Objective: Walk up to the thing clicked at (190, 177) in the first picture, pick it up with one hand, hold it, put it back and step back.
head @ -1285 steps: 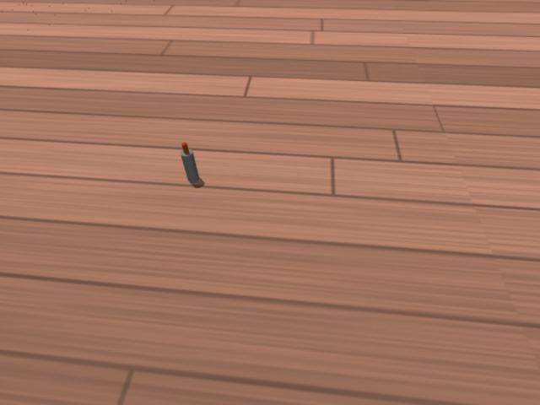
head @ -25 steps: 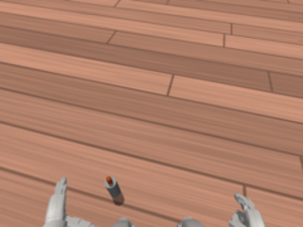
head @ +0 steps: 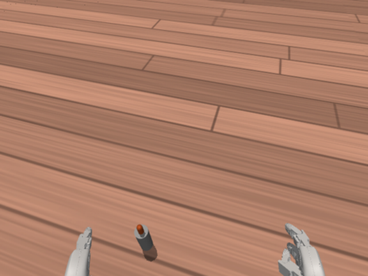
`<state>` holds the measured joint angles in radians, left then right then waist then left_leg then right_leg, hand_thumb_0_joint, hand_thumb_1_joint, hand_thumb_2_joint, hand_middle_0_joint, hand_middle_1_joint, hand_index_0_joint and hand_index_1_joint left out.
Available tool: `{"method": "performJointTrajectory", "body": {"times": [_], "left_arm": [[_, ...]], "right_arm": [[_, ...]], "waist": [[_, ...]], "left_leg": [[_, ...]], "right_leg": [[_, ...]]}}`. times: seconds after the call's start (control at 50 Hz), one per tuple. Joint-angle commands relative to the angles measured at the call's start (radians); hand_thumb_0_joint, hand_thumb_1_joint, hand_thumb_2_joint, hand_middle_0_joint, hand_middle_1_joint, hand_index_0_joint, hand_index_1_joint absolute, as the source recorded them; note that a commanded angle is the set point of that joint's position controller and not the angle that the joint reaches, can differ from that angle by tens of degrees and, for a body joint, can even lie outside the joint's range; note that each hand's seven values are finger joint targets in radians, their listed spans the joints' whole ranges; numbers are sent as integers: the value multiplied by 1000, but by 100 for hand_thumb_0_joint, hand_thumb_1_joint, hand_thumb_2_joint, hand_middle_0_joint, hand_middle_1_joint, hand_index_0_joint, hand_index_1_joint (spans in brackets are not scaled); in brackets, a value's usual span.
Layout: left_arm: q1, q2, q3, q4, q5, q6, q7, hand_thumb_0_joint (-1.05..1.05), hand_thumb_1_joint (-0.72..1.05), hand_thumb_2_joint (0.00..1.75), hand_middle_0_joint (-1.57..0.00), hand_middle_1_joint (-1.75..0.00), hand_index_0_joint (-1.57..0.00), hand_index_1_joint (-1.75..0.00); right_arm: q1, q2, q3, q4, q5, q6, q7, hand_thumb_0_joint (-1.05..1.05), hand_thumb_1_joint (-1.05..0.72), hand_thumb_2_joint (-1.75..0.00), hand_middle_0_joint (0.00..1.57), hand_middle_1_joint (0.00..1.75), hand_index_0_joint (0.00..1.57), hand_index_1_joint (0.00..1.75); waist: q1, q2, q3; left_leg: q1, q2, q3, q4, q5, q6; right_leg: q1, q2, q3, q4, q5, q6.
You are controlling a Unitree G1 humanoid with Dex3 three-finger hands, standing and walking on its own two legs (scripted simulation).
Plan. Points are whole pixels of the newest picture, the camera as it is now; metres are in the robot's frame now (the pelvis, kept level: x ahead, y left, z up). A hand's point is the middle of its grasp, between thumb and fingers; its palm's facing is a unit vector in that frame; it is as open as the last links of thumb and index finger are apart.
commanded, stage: home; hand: left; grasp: from the side
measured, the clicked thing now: (143, 236) +0.41 +0.21 -0.60
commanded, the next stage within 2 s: stand in 1.32 s
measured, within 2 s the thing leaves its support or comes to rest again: neither
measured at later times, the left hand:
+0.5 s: hand (110, 273) +0.16 +0.18 -0.06, palm faces +0.10 -0.95 -0.28, open 17.5 cm
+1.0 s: hand (108, 272) +0.17 +0.18 -0.06, palm faces +0.11 -0.95 -0.28, open 17.5 cm
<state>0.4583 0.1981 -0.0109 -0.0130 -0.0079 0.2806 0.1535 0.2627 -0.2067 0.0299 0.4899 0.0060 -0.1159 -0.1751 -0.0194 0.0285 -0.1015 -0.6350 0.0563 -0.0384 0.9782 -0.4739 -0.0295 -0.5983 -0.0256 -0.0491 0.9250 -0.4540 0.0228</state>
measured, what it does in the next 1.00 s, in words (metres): stands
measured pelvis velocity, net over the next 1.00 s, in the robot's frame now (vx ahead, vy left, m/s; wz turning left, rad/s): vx -0.01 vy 0.00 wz -0.01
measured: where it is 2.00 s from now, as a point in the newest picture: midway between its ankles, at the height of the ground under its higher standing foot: outside the picture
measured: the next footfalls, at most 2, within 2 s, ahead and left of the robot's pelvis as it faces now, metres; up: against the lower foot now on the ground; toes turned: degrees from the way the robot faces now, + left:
none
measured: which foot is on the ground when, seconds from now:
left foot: down 0.00-1.00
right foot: down 0.00-1.00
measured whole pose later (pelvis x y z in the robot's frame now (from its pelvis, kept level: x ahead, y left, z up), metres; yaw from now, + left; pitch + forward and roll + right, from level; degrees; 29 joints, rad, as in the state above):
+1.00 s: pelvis -0.01 +0.00 +0.00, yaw +0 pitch +7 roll -2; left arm 0.45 0.19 -0.01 0.02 0.00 0.26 0.14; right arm 0.27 -0.20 0.03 0.53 0.00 -0.15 -0.18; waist -0.02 0.03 -0.09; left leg -0.62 0.06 -0.03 0.96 -0.46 -0.03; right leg -0.58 -0.02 -0.04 0.91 -0.44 0.02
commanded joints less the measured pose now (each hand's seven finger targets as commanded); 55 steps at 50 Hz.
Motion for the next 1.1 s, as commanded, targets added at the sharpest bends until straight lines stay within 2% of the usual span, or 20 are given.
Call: {"method": "performJointTrajectory", "body": {"times": [0.0, 0.02, 0.04, 0.06, 0.1, 0.12, 0.18, 0.22, 0.28, 0.36, 0.38, 0.44, 0.56, 0.66, 0.74, 0.78, 0.82, 0.88, 0.98, 1.08], "left_arm": [[-11, 103, 60, -180, 8, -53, 9, 0, -57, 5, -5, -5, -5, -5], [4, 92, 54, -169, 9, -52, 8, 0, -57, 4, -5, -5, -5, -5], [-11, 104, 61, -173, 7, -57, 7, 0, -57, 4, -5, -5, -5, -5], [-15, 95, 56, -171, 9, -57, 5, 0, -56, 5, -5, -5, -5, -5], [-11, 94, 55, -157, 10, -58, 5, 0, -57, 5, -5, -5, -5, -5], [-21, 104, 64, -179, 7, -63, 3, 0, -58, 4, -5, -5, -5, -5], [-40, 93, 54, -161, 8, -65, 4, 0, -53, 6, -5, -6, -5, -6], [-15, 108, 69, -167, 9, -66, 3, 0, -56, 5, -5, -5, -5, -5], [-19, 100, 58, -174, 10, -67, 1, 0, -55, 6, -5, -6, -5, -6], [-32, 100, 56, -163, 12, -70, 1, 0, -58, 4, -5, -5, -5, -5], [-26, 93, 53, -150, 13, -68, 0, 0, -58, 4, -5, -5, -5, -5], [-21, 107, 69, -161, 11, -66, 1, 0, -56, 5, -5, -5, -5, -5], [-24, 93, 52, -163, 10, -64, -4, 0, -59, 3, -5, -5, -5, -5], [-43, 93, 56, -161, 9, -67, -3, 0, -57, 4, -5, -5, -5, -5], [-27, 84, 47, -155, 10, -63, -4, 0, -56, 5, -5, -5, -5, -5], [-44, 104, 65, -164, 10, -65, -1, 0, -56, 5, -5, -5, -5, -5], [-32, 86, 43, -155, 13, -63, -3, 0, -57, 5, -5, -5, -5, -5], [-39, 101, 63, -171, 12, -70, -1, 0, -57, 4, -5, -5, -5, -5], [-41, 92, 55, -155, 12, -69, -1, 0, -57, 4, -5, -5, -5, -5], [-31, 100, 63, -177, 13, -70, -1, 0, -58, 4, -5, -5, -5, -5]], "right_arm": [[-61, -110, -51, -149, 1, -52, -15, 0, -90, -90, 20, 30, 20, 30], [-59, -113, -54, -151, 1, -54, -15, 0, -90, -90, 20, 30, 20, 30], [-64, -110, -51, -145, 2, -52, -14, 0, -90, -90, 20, 30, 20, 30], [-61, -112, -53, -146, 0, -54, -15, 0, -90, -90, 20, 30, 20, 30], [-65, -113, -54, -145, 2, -55, -13, 0, -90, -90, 20, 30, 20, 30], [-70, -111, -52, -147, 1, -55, -12, 0, -90, -90, 20, 30, 20, 30], [-76, -114, -53, -148, 2, -62, -12, 0, -90, -90, 20, 30, 20, 30], [-65, -110, -54, -146, 1, -62, -16, 0, -90, -90, 20, 30, 20, 30], [-56, -110, -55, -141, -2, -65, -18, 0, -90, -90, 20, 30, 20, 30], [-58, -110, -53, -131, -1, -66, -19, 0, -90, -90, 20, 30, 20, 30], [-57, -114, -57, -132, -2, -69, -21, 0, -90, -90, 20, 30, 20, 30], [-60, -113, -54, -127, 0, -73, -21, 0, -90, -90, 20, 30, 20, 30], [-55, -110, -53, -123, -2, -73, -20, 0, -90, -90, 20, 30, 20, 30], [-67, -113, -53, -127, 0, -78, -17, 0, -90, -90, 20, 30, 20, 30], [-62, -114, -54, -121, -2, -85, -18, 0, -90, -90, 20, 30, 20, 30], [-63, -111, -53, -123, -3, -82, -19, 0, -90, -90, 20, 30, 20, 30], [-56, -113, -55, -124, -3, -81, -20, 0, -90, -90, 20, 30, 20, 30], [-55, -112, -55, -119, -4, -82, -23, 0, -90, -90, 20, 30, 20, 30], [-65, -106, -50, -121, -4, -83, -21, 0, -90, -90, 20, 30, 20, 30], [-56, -108, -54, -116, -6, -82, -21, 0, -90, -90, 20, 30, 20, 30]], "waist": [[-4, 1, -95], [-5, -11, -122], [3, 7, -82], [-9, -4, -103], [-5, -1, -98], [3, -2, -84], [-7, -16, -57], [2, -14, -97], [-6, -18, -127], [-3, 9, -96], [-11, -19, -102], [-2, -5, -99], [0, 9, -84], [0, 4, -64], [-3, -13, -84], [2, 12, -104], [-2, 7, -95], [2, -9, -106], [3, 2, -81], [4, 9, -116]], "left_leg": [[69, -49, 41, -161, 192, 27], [81, -47, 40, -161, 211, 27], [65, -50, 45, -163, 189, 28], [76, -49, 46, -158, 197, 29], [73, -48, 44, -167, 182, 28], [60, -51, 46, -172, 146, 30], [51, -49, 46, -187, 83, 31], [58, -54, 52, -171, 113, 34], [78, -53, 51, -155, 187, 34], [81, -48, 47, -171, 175, 29], [80, -47, 47, -165, 180, 31], [83, -50, 53, -169, 167, 32], [87, -44, 44, -182, 189, 27], [77, -43, 39, -200, 122, 27], [91, -42, 38, -187, 172, 28], [85, -45, 38, -185, 172, 27], [93, -41, 38, -191, 163, 26], [96, -44, 43, -176, 194, 28], [80, -45, 43, -190, 139, 29], [101, -43, 42, -180, 208, 26]], "right_leg": [[69, 36, -20, -169, 177, -16], [78, 38, -20, -160, 196, -18], [61, 35, -19, -172, 176, -16], [71, 35, -15, -171, 185, -16], [64, 36, -15, -171, 169, -18], [63, 33, -13, -182, 133, -18], [42, 35, -15, -194, 74, -18], [63, 29, -6, -199, 103, -16], [82, 29, -6, -182, 184, -13], [59, 34, -14, -176, 162, -18], [63, 34, -13, -179, 168, -16], [66, 30, -7, -187, 159, -15], [66, 37, -19, -171, 172, -21], [53, 38, -21, -182, 106, -22], [67, 39, -23, -173, 155, -20], [68, 37, -20, -171, 153, -22], [56, 40, -23, -168, 143, -23], [77, 35, -17, -176, 177, -20], [61, 34, -16, -183, 123, -21], [81, 36, -20, -168, 192, -22]]}}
